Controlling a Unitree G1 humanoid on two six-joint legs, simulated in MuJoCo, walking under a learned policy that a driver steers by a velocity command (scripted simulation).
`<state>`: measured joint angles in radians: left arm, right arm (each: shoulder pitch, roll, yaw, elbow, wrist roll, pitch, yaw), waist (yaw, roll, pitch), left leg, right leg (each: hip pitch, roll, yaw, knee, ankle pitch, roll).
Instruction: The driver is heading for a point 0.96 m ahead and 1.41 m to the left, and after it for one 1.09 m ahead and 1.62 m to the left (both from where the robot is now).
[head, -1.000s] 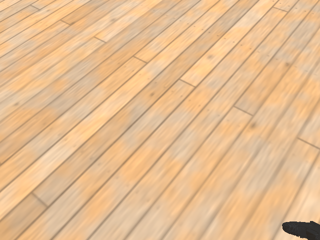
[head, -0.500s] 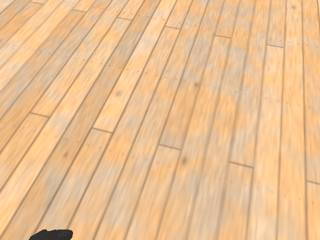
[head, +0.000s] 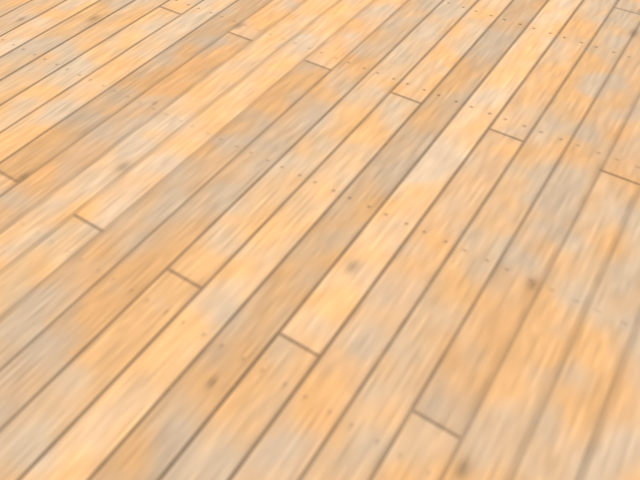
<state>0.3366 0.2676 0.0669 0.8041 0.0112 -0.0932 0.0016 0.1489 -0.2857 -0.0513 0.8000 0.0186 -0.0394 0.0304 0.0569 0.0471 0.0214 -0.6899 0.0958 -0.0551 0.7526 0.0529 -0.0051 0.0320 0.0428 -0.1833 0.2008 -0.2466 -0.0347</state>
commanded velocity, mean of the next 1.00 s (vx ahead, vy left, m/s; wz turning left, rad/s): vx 0.50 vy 0.00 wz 0.56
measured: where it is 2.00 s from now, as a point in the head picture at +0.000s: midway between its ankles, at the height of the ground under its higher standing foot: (130, 296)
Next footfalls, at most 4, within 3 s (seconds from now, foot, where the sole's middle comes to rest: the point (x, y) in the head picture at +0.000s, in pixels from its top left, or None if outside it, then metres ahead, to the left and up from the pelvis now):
0.16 left None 0.26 0.13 -0.78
0.64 right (355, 440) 0.58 0.00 -0.78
1.16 left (188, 391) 0.67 0.37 -0.78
1.64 right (186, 270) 1.01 0.45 -0.78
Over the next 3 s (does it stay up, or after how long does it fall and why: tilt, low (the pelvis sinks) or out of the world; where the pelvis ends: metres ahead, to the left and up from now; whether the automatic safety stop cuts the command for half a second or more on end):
stays up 1.09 1.03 0.00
